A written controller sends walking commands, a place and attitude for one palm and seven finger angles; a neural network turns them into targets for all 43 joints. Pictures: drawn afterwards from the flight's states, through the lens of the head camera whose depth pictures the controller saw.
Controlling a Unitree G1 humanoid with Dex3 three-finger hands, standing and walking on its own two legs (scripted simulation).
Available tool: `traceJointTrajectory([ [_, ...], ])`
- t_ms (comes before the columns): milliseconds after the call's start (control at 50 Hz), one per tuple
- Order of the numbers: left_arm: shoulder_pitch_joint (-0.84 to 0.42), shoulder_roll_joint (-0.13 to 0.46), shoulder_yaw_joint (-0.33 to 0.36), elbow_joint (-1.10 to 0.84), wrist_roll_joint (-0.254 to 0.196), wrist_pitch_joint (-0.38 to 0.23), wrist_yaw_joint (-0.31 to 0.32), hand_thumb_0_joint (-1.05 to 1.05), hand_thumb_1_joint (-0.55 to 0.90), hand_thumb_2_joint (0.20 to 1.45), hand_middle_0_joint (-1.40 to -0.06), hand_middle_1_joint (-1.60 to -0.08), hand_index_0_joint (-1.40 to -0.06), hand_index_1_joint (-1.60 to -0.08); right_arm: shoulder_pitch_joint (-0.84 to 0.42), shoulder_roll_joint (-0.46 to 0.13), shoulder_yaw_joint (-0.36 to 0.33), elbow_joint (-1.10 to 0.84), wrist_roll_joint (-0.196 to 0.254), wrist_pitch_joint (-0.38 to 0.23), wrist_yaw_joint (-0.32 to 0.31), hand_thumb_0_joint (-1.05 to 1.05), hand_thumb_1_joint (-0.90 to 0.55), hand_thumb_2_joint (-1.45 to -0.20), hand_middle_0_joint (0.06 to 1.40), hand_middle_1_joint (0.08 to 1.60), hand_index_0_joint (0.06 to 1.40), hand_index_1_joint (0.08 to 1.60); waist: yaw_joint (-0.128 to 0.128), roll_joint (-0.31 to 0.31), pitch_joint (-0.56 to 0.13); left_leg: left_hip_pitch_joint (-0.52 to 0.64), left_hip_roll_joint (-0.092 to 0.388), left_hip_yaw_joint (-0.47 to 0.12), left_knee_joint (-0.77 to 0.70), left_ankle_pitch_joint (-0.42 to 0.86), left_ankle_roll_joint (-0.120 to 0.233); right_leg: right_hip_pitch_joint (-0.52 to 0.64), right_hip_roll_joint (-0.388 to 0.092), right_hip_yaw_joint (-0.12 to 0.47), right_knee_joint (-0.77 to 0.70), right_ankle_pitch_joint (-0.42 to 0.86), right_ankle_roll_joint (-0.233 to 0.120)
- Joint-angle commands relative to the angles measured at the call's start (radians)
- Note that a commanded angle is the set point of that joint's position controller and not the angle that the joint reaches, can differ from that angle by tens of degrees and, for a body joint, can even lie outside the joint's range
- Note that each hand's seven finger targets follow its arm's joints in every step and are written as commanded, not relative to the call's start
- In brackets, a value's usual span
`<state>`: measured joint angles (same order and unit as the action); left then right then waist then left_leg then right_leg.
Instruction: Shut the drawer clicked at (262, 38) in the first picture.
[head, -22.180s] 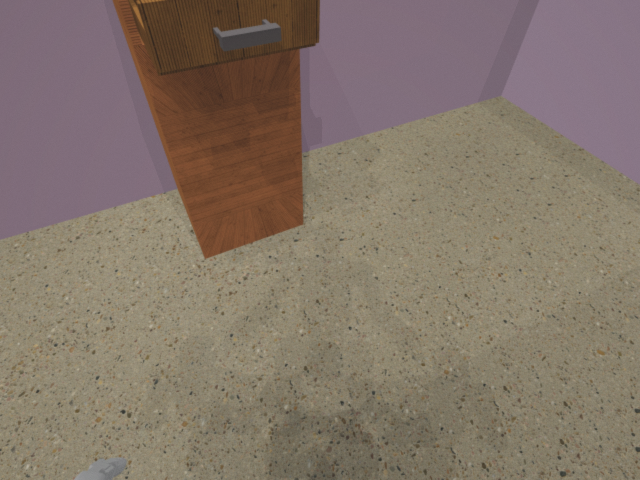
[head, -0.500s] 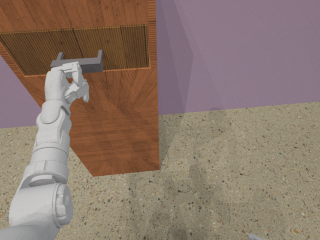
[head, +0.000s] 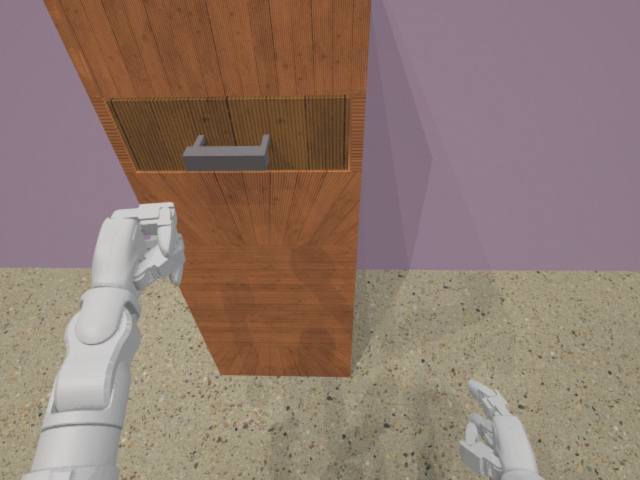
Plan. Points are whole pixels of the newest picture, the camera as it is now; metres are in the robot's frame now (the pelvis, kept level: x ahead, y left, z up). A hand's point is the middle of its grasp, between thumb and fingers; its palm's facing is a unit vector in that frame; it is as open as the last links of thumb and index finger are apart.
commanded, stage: draw the hand back to the body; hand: left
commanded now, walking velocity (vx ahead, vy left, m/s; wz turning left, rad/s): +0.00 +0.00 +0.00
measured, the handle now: (229, 149) +0.56 +0.21 +0.14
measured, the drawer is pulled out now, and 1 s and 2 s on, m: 0.00 0.00 0.00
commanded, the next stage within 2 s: step back with the hand held close in 0.78 s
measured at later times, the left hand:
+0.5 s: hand (99, 331) +0.20 +0.23 +0.16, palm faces +0.38 -0.86 -0.34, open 3.3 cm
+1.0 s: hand (62, 353) +0.18 +0.25 +0.17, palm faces +0.44 -0.80 -0.40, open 3.3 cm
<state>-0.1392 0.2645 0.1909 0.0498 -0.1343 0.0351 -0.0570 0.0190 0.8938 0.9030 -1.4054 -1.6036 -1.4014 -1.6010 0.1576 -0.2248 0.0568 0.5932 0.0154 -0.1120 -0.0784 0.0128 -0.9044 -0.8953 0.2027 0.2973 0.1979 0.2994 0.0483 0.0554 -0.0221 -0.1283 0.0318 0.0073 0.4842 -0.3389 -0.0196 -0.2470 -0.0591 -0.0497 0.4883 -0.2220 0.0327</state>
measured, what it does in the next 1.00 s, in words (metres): stands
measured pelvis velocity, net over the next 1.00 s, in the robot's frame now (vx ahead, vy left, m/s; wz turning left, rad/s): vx -0.01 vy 0.00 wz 0.00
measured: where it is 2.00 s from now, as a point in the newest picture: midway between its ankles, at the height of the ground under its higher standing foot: outside the picture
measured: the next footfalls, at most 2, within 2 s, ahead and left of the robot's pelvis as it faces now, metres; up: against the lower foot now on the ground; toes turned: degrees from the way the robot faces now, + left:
none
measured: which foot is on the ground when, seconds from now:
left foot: down 0.00-1.00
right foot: down 0.00-1.00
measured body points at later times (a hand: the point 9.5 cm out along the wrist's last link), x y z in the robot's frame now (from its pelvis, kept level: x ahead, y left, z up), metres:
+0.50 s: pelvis -0.01 +0.00 +0.01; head -0.03 -0.02 +0.45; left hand +0.18 +0.28 +0.18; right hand +0.16 -0.22 -0.09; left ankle -0.05 +0.13 -0.74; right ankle +0.02 -0.14 -0.74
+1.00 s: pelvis -0.01 +0.00 +0.00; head -0.03 -0.01 +0.45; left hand +0.15 +0.29 +0.19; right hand +0.18 -0.21 -0.07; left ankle -0.05 +0.13 -0.74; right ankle +0.02 -0.14 -0.74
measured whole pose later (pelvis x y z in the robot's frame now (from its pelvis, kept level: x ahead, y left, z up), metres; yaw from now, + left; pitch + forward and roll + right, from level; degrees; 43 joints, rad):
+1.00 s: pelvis -0.01 +0.00 +0.00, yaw +0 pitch -4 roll -1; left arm 0.48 0.30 0.34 -0.44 -0.02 -0.18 0.11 0.02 0.88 0.90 -1.41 -1.60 -1.41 -1.60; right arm 0.19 -0.20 0.04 0.61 -0.03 -0.14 -0.07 0.01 -0.90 -0.90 0.20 0.30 0.20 0.30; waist 0.05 0.06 0.03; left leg -0.07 0.04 0.01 0.44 -0.30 -0.02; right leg -0.17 -0.04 -0.05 0.39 -0.16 0.03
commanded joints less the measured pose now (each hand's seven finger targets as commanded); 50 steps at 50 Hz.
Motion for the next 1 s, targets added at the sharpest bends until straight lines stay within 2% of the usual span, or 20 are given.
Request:
traceJointTrajectory([
  [0,-0.169,0.184,0.077,-0.293,0.048,-0.130,0.107,0.000,0.900,0.900,-1.400,-1.600,-1.400,-1.600,-0.076,-0.109,-0.049,-0.116,-0.011,-0.038,-0.009,0.000,-0.900,-0.900,0.200,0.300,0.200,0.300,-0.010,-0.060,-0.128,-0.045,-0.027,0.029,-0.121,0.295,0.028,0.212,0.051,-0.006,-0.086,0.215,-0.047],
  [20,-0.169,0.179,0.075,-0.324,0.056,-0.142,0.117,0.000,0.900,0.900,-1.400,-1.600,-1.400,-1.600,-0.083,-0.101,-0.049,-0.119,-0.013,-0.038,-0.010,0.000,-0.900,-0.900,0.200,0.300,0.200,0.300,-0.012,-0.020,-0.134,-0.029,-0.029,0.036,-0.127,0.288,0.029,0.216,0.048,-0.001,-0.091,0.209,-0.046],
  [80,-0.114,0.176,0.076,-0.390,0.073,-0.172,0.139,0.000,0.900,0.900,-1.400,-1.600,-1.400,-1.600,-0.088,-0.095,-0.049,-0.115,-0.018,-0.042,-0.010,0.000,-0.900,-0.900,0.200,0.300,0.200,0.300,-0.007,0.034,-0.148,-0.002,-0.032,0.035,-0.141,0.306,0.025,0.241,0.049,-0.003,-0.099,0.212,-0.049],
  [100,-0.081,0.175,0.070,-0.393,0.074,-0.177,0.143,0.000,0.900,0.900,-1.400,-1.600,-1.400,-1.600,-0.094,-0.098,-0.051,-0.112,-0.021,-0.045,-0.010,0.000,-0.900,-0.900,0.200,0.300,0.200,0.300,-0.006,0.004,-0.131,-0.006,-0.030,0.031,-0.148,0.286,0.026,0.240,0.052,-0.003,-0.113,0.189,-0.047],
  [200,0.075,0.191,0.110,-0.457,0.082,-0.206,0.159,0.000,0.900,0.900,-1.400,-1.600,-1.400,-1.600,-0.100,-0.100,-0.062,-0.104,-0.028,-0.053,-0.008,0.000,-0.900,-0.900,0.200,0.300,0.200,0.300,0.007,-0.034,-0.109,-0.007,-0.028,0.027,-0.160,0.295,0.029,0.265,0.055,-0.003,-0.127,0.188,-0.045],
  [260,0.167,0.183,0.124,-0.495,0.083,-0.217,0.162,0.000,0.900,0.900,-1.400,-1.600,-1.400,-1.600,-0.105,-0.095,-0.066,-0.103,-0.027,-0.054,-0.005,0.000,-0.900,-0.900,0.200,0.300,0.200,0.300,0.011,-0.019,-0.080,-0.012,-0.026,0.028,-0.163,0.291,0.029,0.259,0.053,-0.003,-0.129,0.175,-0.044],
  [280,0.187,0.179,0.124,-0.521,0.086,-0.222,0.162,0.000,0.900,0.900,-1.400,-1.600,-1.400,-1.600,-0.106,-0.095,-0.068,-0.103,-0.028,-0.058,-0.004,0.000,-0.900,-0.900,0.200,0.300,0.200,0.300,0.011,0.009,-0.084,-0.007,-0.027,0.030,-0.163,0.286,0.027,0.257,0.052,-0.002,-0.130,0.169,-0.044],
  [320,0.257,0.189,0.148,-0.534,0.085,-0.226,0.165,0.000,0.900,0.900,-1.400,-1.600,-1.400,-1.600,-0.104,-0.095,-0.071,-0.103,-0.030,-0.062,-0.003,0.000,-0.900,-0.900,0.200,0.300,0.200,0.300,0.016,-0.018,-0.056,-0.024,-0.025,0.025,-0.167,0.273,0.027,0.255,0.053,-0.003,-0.135,0.153,-0.043],
  [380,0.338,0.198,0.177,-0.585,0.087,-0.237,0.168,0.000,0.900,0.900,-1.400,-1.600,-1.400,-1.600,-0.098,-0.092,-0.076,-0.106,-0.034,-0.070,-0.002,0.000,-0.900,-0.900,0.200,0.300,0.200,0.300,0.024,-0.014,-0.063,-0.027,-0.024,0.026,-0.163,0.269,0.027,0.259,0.052,-0.001,-0.132,0.148,-0.043],
  [520,0.513,0.194,0.201,-0.691,0.096,-0.246,0.176,0.000,0.900,0.900,-1.400,-1.600,-1.400,-1.600,-0.085,-0.084,-0.080,-0.119,-0.032,-0.100,-0.006,0.000,-0.900,-0.900,0.200,0.300,0.200,0.300,0.027,0.017,-0.017,-0.034,-0.019,0.025,-0.156,0.260,0.022,0.233,0.057,0.002,-0.134,0.135,-0.044],
  [580,0.579,0.200,0.219,-0.718,0.096,-0.244,0.180,0.000,0.900,0.900,-1.400,-1.600,-1.400,-1.600,-0.079,-0.080,-0.082,-0.125,-0.031,-0.111,-0.008,0.000,-0.900,-0.900,0.200,0.300,0.200,0.300,0.031,-0.006,-0.010,-0.033,-0.016,0.027,-0.148,0.246,0.022,0.221,0.059,0.003,-0.137,0.119,-0.042],
  [640,0.512,0.181,0.187,-0.704,0.104,-0.240,0.185,0.000,0.900,0.900,-1.400,-1.600,-1.400,-1.600,-0.074,-0.083,-0.079,-0.114,-0.031,-0.120,-0.015,0.000,-0.900,-0.900,0.200,0.300,0.200,0.300,0.012,-0.007,0.052,-0.038,-0.017,0.026,-0.153,0.191,0.027,0.172,0.057,0.004,-0.159,0.056,-0.040],
  [680,0.492,0.179,0.186,-0.692,0.107,-0.238,0.191,0.000,0.900,0.900,-1.400,-1.600,-1.400,-1.600,-0.069,-0.083,-0.078,-0.109,-0.032,-0.126,-0.020,0.000,-0.900,-0.900,0.200,0.300,0.200,0.300,0.011,-0.024,0.047,-0.032,-0.018,0.025,-0.149,0.190,0.031,0.171,0.055,0.002,-0.158,0.053,-0.040],
  [780,0.496,0.185,0.194,-0.698,0.107,-0.233,0.195,0.000,0.900,0.900,-1.400,-1.600,-1.400,-1.600,-0.075,-0.078,-0.074,-0.105,-0.036,-0.133,-0.019,0.000,-0.900,-0.900,0.200,0.300,0.200,0.300,0.023,0.005,0.008,-0.024,-0.022,0.021,-0.148,0.220,0.027,0.208,0.050,0.003,-0.143,0.086,-0.043],
  [800,0.511,0.192,0.202,-0.691,0.106,-0.232,0.194,0.000,0.900,0.900,-1.400,-1.600,-1.400,-1.600,-0.076,-0.079,-0.074,-0.104,-0.037,-0.134,-0.018,0.000,-0.900,-0.900,0.200,0.300,0.200,0.300,0.026,-0.012,0.010,-0.025,-0.021,0.019,-0.147,0.222,0.026,0.210,0.053,0.003,-0.147,0.088,-0.043],
  [880,0.510,0.188,0.201,-0.710,0.106,-0.232,0.193,0.000,0.900,0.900,-1.400,-1.600,-1.400,-1.600,-0.080,-0.075,-0.070,-0.107,-0.038,-0.134,-0.013,0.000,-0.900,-0.900,0.200,0.300,0.200,0.300,0.029,0.023,0.009,-0.036,-0.021,0.015,-0.149,0.240,0.019,0.224,0.053,0.000,-0.133,0.110,-0.045],
  [900,0.351,0.336,0.367,-0.777,0.105,-0.288,0.200,0.000,0.900,0.900,-1.400,-1.600,-1.400,-1.600,-0.061,-0.088,-0.051,-0.153,-0.033,-0.099,-0.005,0.000,-0.900,-0.900,0.200,0.300,0.200,0.300,-0.022,0.088,0.131,-0.130,-0.011,0.016,-0.156,0.141,0.032,0.126,0.016,0.083,-0.178,0.114,-0.040],
  [920,0.523,0.238,0.295,-0.679,0.105,-0.292,0.189,0.000,0.900,0.900,-1.400,-1.600,-1.400,-1.600,-0.061,-0.076,-0.064,-0.135,-0.037,-0.075,-0.009,0.000,-0.900,-0.900,0.200,0.300,0.200,0.300,-0.021,-0.035,0.090,-0.131,-0.009,0.001,-0.131,0.142,0.040,0.113,0.003,0.072,-0.190,0.119,-0.038],
  [940,0.613,0.196,0.263,-0.649,0.106,-0.285,0.179,0.000,0.900,0.900,-1.400,-1.600,-1.400,-1.600,-0.060,-0.089,-0.073,-0.144,-0.036,-0.052,-0.003,0.000,-0.900,-0.900,0.200,0.300,0.200,0.300,-0.026,-0.076,0.056,-0.099,-0.011,0.007,-0.114,0.182,0.043,0.105,0.002,0.079,-0.194,0.150,-0.039],
  [980,0.634,0.197,0.249,-0.705,0.110,-0.295,0.174,0.000,0.900,0.900,-1.400,-1.600,-1.400,-1.600,-0.066,-0.103,-0.082,-0.153,-0.040,-0.025,0.004,0.000,-0.900,-0.900,0.200,0.300,0.200,0.300,-0.036,-0.042,-0.004,-0.101,-0.009,0.006,-0.102,0.244,0.038,0.128,-0.005,0.065,-0.166,0.214,-0.039],
])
